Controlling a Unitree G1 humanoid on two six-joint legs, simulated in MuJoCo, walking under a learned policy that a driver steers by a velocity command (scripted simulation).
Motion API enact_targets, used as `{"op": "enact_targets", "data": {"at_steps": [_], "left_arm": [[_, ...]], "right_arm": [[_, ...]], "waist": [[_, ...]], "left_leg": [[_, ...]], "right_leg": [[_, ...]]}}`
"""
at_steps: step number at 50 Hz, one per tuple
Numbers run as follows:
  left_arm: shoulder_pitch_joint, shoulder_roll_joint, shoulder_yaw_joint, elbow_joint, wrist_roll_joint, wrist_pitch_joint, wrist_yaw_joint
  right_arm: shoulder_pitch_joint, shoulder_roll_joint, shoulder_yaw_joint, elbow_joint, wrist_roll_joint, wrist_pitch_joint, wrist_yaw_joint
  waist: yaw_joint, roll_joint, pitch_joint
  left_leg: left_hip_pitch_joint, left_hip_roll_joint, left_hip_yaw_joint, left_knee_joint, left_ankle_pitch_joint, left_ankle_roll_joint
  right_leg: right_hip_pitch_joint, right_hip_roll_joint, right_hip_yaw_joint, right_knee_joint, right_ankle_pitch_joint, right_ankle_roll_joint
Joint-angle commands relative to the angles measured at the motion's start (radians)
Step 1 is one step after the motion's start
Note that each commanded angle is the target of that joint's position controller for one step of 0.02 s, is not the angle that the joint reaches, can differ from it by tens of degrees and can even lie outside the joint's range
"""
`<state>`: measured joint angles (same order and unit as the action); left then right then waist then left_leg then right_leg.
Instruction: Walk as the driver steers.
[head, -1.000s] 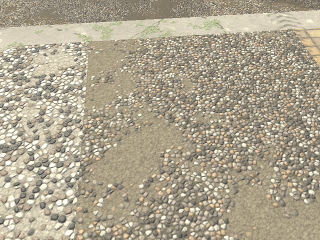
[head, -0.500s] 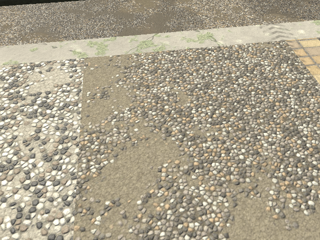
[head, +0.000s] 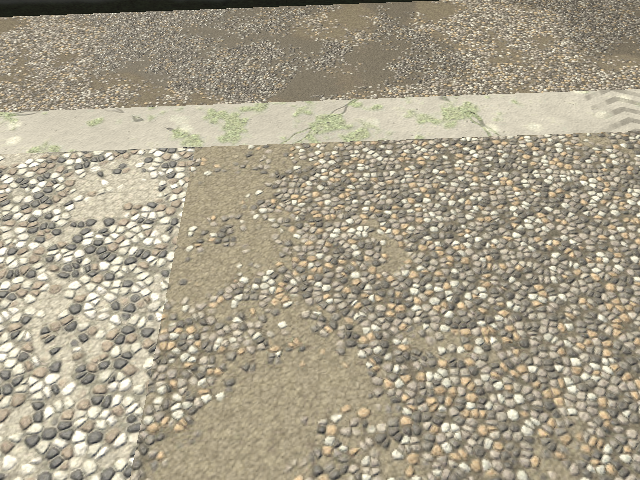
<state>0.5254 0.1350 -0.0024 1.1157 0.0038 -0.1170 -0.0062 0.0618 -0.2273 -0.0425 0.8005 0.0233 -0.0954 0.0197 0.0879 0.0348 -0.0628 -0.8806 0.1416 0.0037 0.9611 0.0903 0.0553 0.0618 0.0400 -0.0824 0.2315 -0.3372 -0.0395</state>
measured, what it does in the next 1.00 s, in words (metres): walks ahead: left foot, then right foot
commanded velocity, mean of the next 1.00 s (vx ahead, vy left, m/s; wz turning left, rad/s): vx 0.28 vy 0.00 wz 0.07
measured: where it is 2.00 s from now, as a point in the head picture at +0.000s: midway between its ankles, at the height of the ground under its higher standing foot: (313, 455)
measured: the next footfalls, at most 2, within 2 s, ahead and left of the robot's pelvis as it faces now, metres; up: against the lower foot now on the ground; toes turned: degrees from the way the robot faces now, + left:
left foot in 0.20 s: +0.42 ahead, +0.12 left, +0.00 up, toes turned +3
right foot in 0.60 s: +0.49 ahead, -0.12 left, +0.00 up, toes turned +0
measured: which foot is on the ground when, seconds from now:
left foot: up 0.00-0.18, down 0.20-0.90, up 0.92-1.00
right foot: down 0.00-0.18, up 0.20-0.58, down 0.60-1.00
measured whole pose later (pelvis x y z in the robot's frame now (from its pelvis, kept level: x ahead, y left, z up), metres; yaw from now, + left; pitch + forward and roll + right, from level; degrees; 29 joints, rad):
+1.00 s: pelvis +0.40 +0.00 +0.00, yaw +6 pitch +1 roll -1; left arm 0.13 0.24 0.08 0.92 0.01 -0.01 0.09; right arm 0.17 -0.27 -0.07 0.96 0.02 0.04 -0.03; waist -0.02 0.01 0.05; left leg -0.44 0.02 0.02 0.97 -0.54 -0.01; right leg -0.32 -0.05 -0.11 0.53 -0.23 -0.01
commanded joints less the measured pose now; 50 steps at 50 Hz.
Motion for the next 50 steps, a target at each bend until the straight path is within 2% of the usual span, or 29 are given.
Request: {"op": "enact_targets", "data": {"at_steps": [1, 4, 6, 8, 9, 10, 11, 12, 13, 14, 15, 17, 19, 21, 24, 27, 29, 30, 31, 32, 33, 35, 37, 40, 42, 45, 47, 48, 50], "left_arm": [[0.005, 0.159, 0.021, -0.061, -0.011, -0.014, 0.023], [0.041, 0.167, 0.023, -0.065, -0.014, 0.005, 0.029], [0.067, 0.212, 0.036, -0.069, -0.001, 0.019, 0.033], [0.072, 0.26, 0.055, -0.067, 0.021, 0.041, 0.038], [0.012, 0.28, 0.061, -0.079, 0.023, 0.052, 0.036], [-0.022, 0.238, 0.053, -0.121, 0.03, 0.05, 0.035], [0.207, 0.01, -0.004, -0.116, 0.018, 0.033, 0.004], [0.156, 0.148, 0.025, -0.077, -0.017, 0.002, -0.003], [-0.001, 0.19, 0.043, -0.14, -0.05, -0.003, 0.0], [-0.105, 0.199, 0.039, -0.179, -0.041, -0.005, 0.012], [-0.163, 0.21, 0.053, -0.185, -0.033, 0.005, 0.023], [-0.105, 0.158, 0.052, -0.182, -0.021, 0.041, 0.029], [-0.085, 0.116, 0.046, -0.185, -0.017, 0.064, 0.038], [-0.138, 0.124, 0.043, -0.207, -0.005, 0.076, 0.046], [-0.228, 0.154, 0.046, -0.217, -0.001, 0.085, 0.039], [-0.309, 0.19, 0.058, -0.231, 0.0, 0.097, 0.036], [-0.316, 0.199, 0.068, -0.224, 0.014, 0.095, 0.036], [-0.316, 0.213, 0.073, -0.224, 0.023, 0.094, 0.037], [-0.329, 0.264, 0.081, -0.236, 0.026, 0.092, 0.043], [-0.365, 0.278, 0.079, -0.241, 0.021, 0.096, 0.047], [-0.369, 0.222, 0.07, -0.225, 0.019, 0.097, 0.038], [-0.426, 0.177, 0.059, -0.229, 0.016, 0.092, 0.029], [-0.417, 0.194, 0.063, -0.216, 0.008, 0.081, 0.028], [-0.373, 0.19, 0.066, -0.185, -0.002, 0.073, 0.033], [-0.373, 0.242, 0.086, -0.196, -0.005, 0.078, 0.05], [-0.269, 0.289, 0.117, -0.181, -0.004, 0.102, 0.084], [-0.257, 0.285, 0.12, -0.199, 0.007, 0.109, 0.103], [-0.288, 0.273, 0.115, -0.224, 0.016, 0.105, 0.108], [-0.466, 0.274, 0.117, -0.269, -0.002, 0.097, 0.109]], "right_arm": [[-0.186, -0.025, 0.0, -0.104, 0.01, -0.021, 0.022], [-0.269, -0.019, 0.005, -0.142, 0.015, -0.035, 0.055], [-0.29, -0.034, -0.001, -0.168, 0.007, -0.047, 0.073], [-0.09, -0.115, -0.035, -0.128, 0.007, -0.041, 0.065], [0.128, -0.158, -0.054, -0.062, 0.01, -0.032, 0.052], [0.302, -0.225, -0.064, -0.01, -0.02, -0.019, 0.032], [0.345, -0.288, -0.064, 0.03, -0.066, -0.031, 0.039], [0.399, -0.205, -0.057, 0.044, -0.062, -0.016, 0.033], [0.29, -0.172, -0.044, 0.042, -0.047, -0.011, 0.028], [0.188, -0.14, -0.034, 0.037, -0.031, -0.014, 0.023], [0.123, -0.109, -0.022, 0.034, -0.034, -0.02, 0.018], [0.083, -0.087, -0.011, 0.054, -0.058, -0.03, 0.021], [0.054, -0.088, -0.005, 0.076, -0.06, -0.035, 0.022], [0.03, -0.118, -0.011, 0.087, -0.063, -0.032, 0.01], [0.064, -0.147, -0.017, 0.107, -0.048, -0.009, -0.006], [0.081, -0.147, -0.013, 0.131, -0.04, 0.014, -0.013], [0.08, -0.12, -0.003, 0.142, -0.026, 0.026, -0.019], [0.115, -0.086, 0.008, 0.156, -0.025, 0.029, -0.022], [0.179, -0.064, 0.014, 0.165, -0.04, 0.031, -0.025], [0.284, -0.044, 0.014, 0.187, -0.044, 0.033, -0.03], [0.264, -0.044, 0.018, 0.187, -0.04, 0.047, -0.042], [0.182, -0.09, 0.007, 0.182, -0.035, 0.075, -0.055], [0.181, -0.102, 0.003, 0.195, -0.041, 0.086, -0.055], [0.172, -0.098, 0.002, 0.213, -0.031, 0.073, -0.051], [0.109, -0.133, -0.008, 0.179, -0.016, 0.071, -0.051], [0.068, -0.119, -0.019, 0.125, -0.004, 0.086, -0.054], [0.067, -0.107, -0.03, 0.101, -0.006, 0.108, -0.052], [0.066, -0.117, -0.039, 0.091, -0.004, 0.12, -0.049], [0.108, -0.096, -0.042, 0.083, 0.008, 0.145, -0.049]], "waist": [[-0.02, -0.064, 0.239], [-0.02, -0.065, 0.263], [-0.033, -0.129, 0.213], [-0.146, -0.246, 0.067], [-0.265, -0.272, -0.037], [-0.313, -0.211, -0.199], [-0.145, 0.215, -0.443], [-0.238, 0.102, -0.614], [-0.212, 0.118, -0.416], [-0.172, -0.01, -0.244], [-0.136, -0.056, -0.123], [-0.06, -0.035, -0.069], [-0.015, -0.007, -0.03], [-0.002, 0.027, -0.028], [-0.041, 0.043, -0.066], [-0.062, 0.043, -0.03], [-0.051, 0.034, -0.006], [-0.054, 0.005, 0.011], [-0.104, -0.09, 0.021], [-0.177, -0.228, 0.01], [-0.157, -0.263, -0.002], [-0.145, -0.191, 0.052], [-0.135, -0.137, 0.053], [-0.112, -0.082, 0.011], [-0.086, -0.061, -0.002], [-0.05, -0.117, -0.052], [-0.028, -0.235, -0.066], [-0.036, -0.192, -0.057], [-0.121, -0.143, -0.007]], "left_leg": [[0.031, -0.034, 0.046, -0.2, 0.132, -0.001], [0.082, -0.08, 0.072, -0.391, 0.115, 0.024], [0.217, -0.167, 0.133, -0.438, 0.066, 0.04], [0.447, -0.242, 0.139, -0.427, -0.02, 0.076], [0.683, -0.214, 0.101, -0.482, 0.066, 0.107], [1.072, -0.044, -0.068, -0.362, 0.266, 0.139], [1.535, 0.326, -0.61, -0.349, 0.502, 0.399], [1.502, 0.269, -0.682, -0.449, 0.421, 0.373], [1.331, 0.22, -0.48, -0.48, 0.458, 0.315], [1.094, 0.179, -0.359, -0.53, 0.476, 0.271], [0.893, 0.149, -0.281, -0.579, 0.495, 0.255], [0.653, 0.117, -0.189, -0.663, 0.501, 0.254], [0.506, 0.1, -0.104, -0.712, 0.506, 0.256], [0.466, 0.068, -0.03, -0.72, 0.524, 0.236], [0.513, 0.046, 0.001, -0.722, 0.345, 0.202], [0.524, 0.055, -0.032, -0.719, 0.027, 0.172], [0.513, 0.018, -0.037, -0.656, -0.176, 0.122], [0.509, -0.021, -0.033, -0.61, -0.271, 0.073], [0.496, -0.093, 0.005, -0.516, -0.392, 0.018], [0.487, -0.155, 0.046, -0.468, -0.494, -0.021], [0.558, -0.144, 0.041, -0.468, -0.449, -0.031], [0.625, -0.123, 0.035, -0.501, -0.378, -0.031], [0.638, -0.108, 0.023, -0.526, -0.358, -0.031], [0.631, -0.098, 0.016, -0.529, -0.291, -0.033], [0.551, -0.105, -0.001, -0.483, -0.201, -0.022], [0.421, -0.135, 0.009, -0.289, -0.232, -0.031], [0.302, -0.142, 0.025, 0.041, -0.698, -0.063], [0.271, -0.099, -0.023, 0.204, -0.767, -0.073], [0.333, -0.024, -0.053, 0.089, -0.661, -0.069]], "right_leg": [[-0.16, -0.233, 0.114, -0.248, 0.27, -0.127], [-0.018, -0.237, 0.043, -0.208, 0.44, -0.104], [0.063, -0.253, 0.035, -0.085, 0.907, -0.089], [0.156, -0.268, 0.049, 0.184, 1.315, -0.056], [0.103, -0.252, 0.027, 0.432, 1.362, -0.021], [-0.167, -0.203, 0.056, 0.719, 1.029, 0.006], [-0.613, 0.043, 0.156, 1.233, -0.226, 0.067], [-0.596, 0.045, 0.338, 1.344, -0.27, 0.046], [-0.657, -0.023, 0.281, 1.305, -0.242, 0.04], [-0.652, -0.074, 0.221, 1.208, -0.179, 0.041], [-0.631, -0.096, 0.189, 1.164, -0.151, 0.048], [-0.487, -0.137, 0.182, 1.086, -0.111, 0.045], [-0.419, -0.155, 0.172, 0.933, -0.088, 0.053], [-0.388, -0.157, 0.147, 0.728, 0.015, 0.062], [-0.346, -0.134, 0.122, 0.549, 0.231, 0.07], [-0.325, -0.121, 0.123, 0.431, 0.265, 0.061], [-0.262, -0.099, 0.101, 0.306, 0.286, 0.038], [-0.232, -0.125, 0.128, 0.222, 0.362, 0.02], [-0.214, -0.21, 0.217, 0.184, 0.503, -0.011], [-0.225, -0.272, 0.275, 0.169, 0.471, -0.08], [-0.307, -0.265, 0.305, 0.107, 0.197, -0.098], [-0.405, -0.185, 0.256, 0.083, 0.015, -0.035], [-0.382, -0.143, 0.201, 0.123, 0.094, -0.007], [-0.277, -0.124, 0.166, 0.199, 0.334, -0.014], [-0.186, -0.129, 0.141, 0.252, 0.436, -0.031], [-0.086, -0.265, 0.229, 0.233, 0.551, -0.12], [-0.063, -0.47, 0.384, 0.155, 0.689, -0.247], [-0.104, -0.512, 0.386, 0.125, 0.692, -0.279], [-0.234, -0.432, 0.234, 0.092, 0.473, -0.174]]}}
